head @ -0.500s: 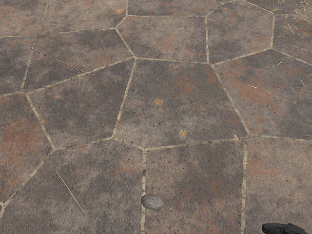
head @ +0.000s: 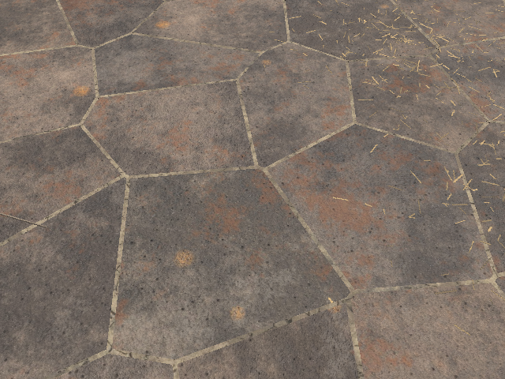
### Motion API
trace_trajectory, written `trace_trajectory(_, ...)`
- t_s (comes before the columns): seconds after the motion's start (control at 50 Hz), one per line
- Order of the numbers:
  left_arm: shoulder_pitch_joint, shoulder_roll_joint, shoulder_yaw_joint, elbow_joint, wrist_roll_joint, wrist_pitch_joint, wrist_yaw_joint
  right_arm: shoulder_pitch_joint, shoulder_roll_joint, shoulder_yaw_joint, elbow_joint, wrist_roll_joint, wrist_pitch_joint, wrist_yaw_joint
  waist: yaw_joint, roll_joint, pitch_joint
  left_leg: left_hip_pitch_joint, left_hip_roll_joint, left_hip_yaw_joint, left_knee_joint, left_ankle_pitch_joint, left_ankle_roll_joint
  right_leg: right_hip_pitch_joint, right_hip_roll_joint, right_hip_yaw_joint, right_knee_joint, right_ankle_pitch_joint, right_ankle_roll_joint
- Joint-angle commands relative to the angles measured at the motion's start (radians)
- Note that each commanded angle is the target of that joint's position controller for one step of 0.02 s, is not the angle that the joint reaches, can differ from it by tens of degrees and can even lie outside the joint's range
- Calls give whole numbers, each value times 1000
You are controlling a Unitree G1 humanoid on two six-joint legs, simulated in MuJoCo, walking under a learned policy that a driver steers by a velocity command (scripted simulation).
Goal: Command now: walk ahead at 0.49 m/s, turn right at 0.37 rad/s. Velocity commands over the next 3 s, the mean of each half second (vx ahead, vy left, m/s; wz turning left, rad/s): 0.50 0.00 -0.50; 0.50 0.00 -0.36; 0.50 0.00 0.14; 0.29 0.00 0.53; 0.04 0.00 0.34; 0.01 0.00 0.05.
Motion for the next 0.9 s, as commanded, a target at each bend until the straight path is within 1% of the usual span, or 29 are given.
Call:
trace_trajectory(0.02,-141,43,0,-113,-3,-14,-25,34,-153,-32,-25,6,9,-8,-12,52,100,17,329,-55,-20,315,126,-51,14,-11,-55,-45,-27)
trace_trajectory(0.04,-148,49,1,-127,-3,-15,-34,32,-159,-35,-27,7,18,-10,-7,59,97,54,340,-44,16,382,117,-51,24,-27,-63,-95,-39)
trace_trajectory(0.08,-104,82,15,-142,-2,-14,-46,2,-188,-43,-46,6,34,-15,35,98,43,82,342,-8,151,717,93,60,79,-89,-61,-202,-73)
trace_trajectory(0.1,-7,115,34,-128,-3,-12,-47,-13,-197,-45,-57,2,45,-20,91,114,-24,71,330,17,299,892,76,195,122,-121,-63,-229,-95)
trace_trajectory(0.12,157,170,67,-87,-6,-9,-41,-21,-187,-40,-73,-1,54,-26,169,97,-114,-13,287,53,520,920,43,424,164,-120,-103,-194,-128)
trace_trajectory(0.14,322,272,100,-64,-2,1,-22,-1,-159,-23,-109,-20,45,-30,214,-40,-240,-280,237,69,860,596,0,750,-21,171,-107,-180,-205)
trace_trajectory(0.16,317,320,103,-69,-4,-3,-26,98,-10,24,-136,-29,7,-4,111,-248,-355,-707,12,-64,1162,-295,-50,1074,-235,739,-250,-387,-390)
trace_trajectory(0.18,340,221,78,-76,3,-5,-22,-16,-129,-3,-146,12,-35,11,179,-131,-353,-821,53,-225,1240,-301,-19,1091,-223,772,-338,-432,-349)
trace_trajectory(0.2,286,184,67,-83,9,-8,-17,-107,-162,-13,-181,41,-58,17,174,-94,-210,-882,99,-216,1215,-205,5,980,-191,616,-347,-340,-302)
trace_trajectory(0.22,212,168,61,-106,10,-11,-16,-139,-153,-11,-186,32,-67,11,136,22,-139,-841,143,-209,1140,-125,8,828,-151,501,-359,-223,-279)
trace_trajectory(0.24,151,144,54,-127,16,-10,-15,-145,-155,-21,-182,13,-63,5,97,59,-87,-775,171,-204,1056,-85,-3,692,-119,415,-378,-110,-266)
trace_trajectory(0.26,123,128,47,-142,26,-11,-14,-129,-153,-26,-186,5,-49,3,63,41,-76,-707,189,-212,1017,-66,-12,610,-93,373,-401,-48,-261)
trace_trajectory(0.32,136,152,54,-146,11,-12,0,-135,-115,-27,-208,-14,-14,-2,39,17,-39,-674,186,-183,881,-15,-67,491,-57,287,-441,44,-271)
trace_trajectory(0.38,185,184,64,-138,4,-6,21,-263,-95,-22,-257,-19,-9,-6,74,1,0,-684,153,-166,647,176,-102,444,-8,227,-446,18,-237)
trace_trajectory(0.44,227,186,66,-129,1,4,28,-365,-73,-13,-293,-8,-17,2,117,-36,5,-598,100,-152,435,351,-98,414,28,210,-426,-81,-185)
trace_trajectory(0.48,258,186,67,-117,-4,7,28,-409,-87,-16,-318,3,-22,8,132,-50,6,-570,84,-165,381,375,-91,439,10,252,-406,-124,-173)
trace_trajectory(0.54,269,176,67,-114,-6,17,37,-417,-129,-29,-335,7,-34,19,119,-63,2,-562,83,-202,313,296,-68,546,-32,341,-320,-152,-160)
trace_trajectory(0.58,251,178,70,-124,-1,26,41,-359,-154,-40,-326,9,-45,22,84,-92,-13,-489,78,-192,294,205,-40,580,-44,385,-252,-100,-147)
trace_trajectory(0.6,235,159,62,-135,1,29,40,-270,-174,-53,-303,3,-51,17,38,-90,-59,-359,77,-175,256,206,-13,567,-3,372,-170,-43,-125)
trace_trajectory(0.62,219,112,43,-156,11,27,34,-135,-214,-67,-286,-13,-55,11,-27,-46,-182,-118,183,-257,290,193,42,478,53,319,41,-82,-93)
trace_trajectory(0.64,327,46,23,-173,9,19,34,7,-295,-87,-270,-28,-47,4,-16,167,-339,250,404,-590,284,115,169,187,186,186,372,-379,-20)
trace_trajectory(0.66,407,70,16,-175,-16,10,34,48,-276,-87,-234,-5,-35,16,9,386,-377,342,511,-934,176,-119,256,-44,187,159,580,-702,3)
trace_trajectory(0.68,351,159,35,-152,-24,11,34,-4,-179,-64,-254,8,-31,18,-11,234,-233,223,467,-843,141,-248,215,-109,128,190,658,-629,7)
trace_trajectory(0.7,257,178,40,-164,-13,15,34,-55,-137,-51,-261,4,-23,18,-15,135,-124,83,418,-679,132,-200,171,-101,92,149,653,-545,9)
trace_trajectory(0.72,197,163,39,-180,1,14,33,-101,-122,-42,-261,-5,-17,21,5,92,-45,-54,373,-575,102,-89,161,-71,66,128,602,-492,9)
trace_trajectory(0.74,174,149,42,-188,8,15,30,-124,-104,-34,-256,-12,-17,22,28,101,-9,-133,337,-501,76,-4,155,-38,39,125,543,-455,5)
trace_trajectory(0.76,184,127,38,-189,5,16,26,-130,-102,-32,-250,-16,-18,22,47,122,0,-183,313,-448,53,51,152,6,24,113,505,-435,2)
trace_trajectory(0.82,165,82,25,-203,10,17,21,-107,-134,-42,-224,0,-28,24,58,124,-1,-206,305,-358,2,194,186,11,3,70,384,-378,13)
trace_trajectory(0.9,43,59,8,-239,15,3,11,-75,-172,-50,-201,13,-16,16,26,103,11,-194,278,-245,-22,294,171,26,-3,28,141,-176,26)
Next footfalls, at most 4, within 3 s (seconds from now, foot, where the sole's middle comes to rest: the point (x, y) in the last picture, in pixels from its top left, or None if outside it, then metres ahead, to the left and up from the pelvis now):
0.12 right None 0.26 -0.13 -0.78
0.62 left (251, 347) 0.59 0.00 -0.78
1.12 right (367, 295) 0.72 -0.34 -0.78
1.66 left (309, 200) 1.08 -0.22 -0.78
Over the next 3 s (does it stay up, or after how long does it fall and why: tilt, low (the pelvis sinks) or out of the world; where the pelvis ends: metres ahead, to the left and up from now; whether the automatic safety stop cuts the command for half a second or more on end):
stays up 1.08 -0.29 0.00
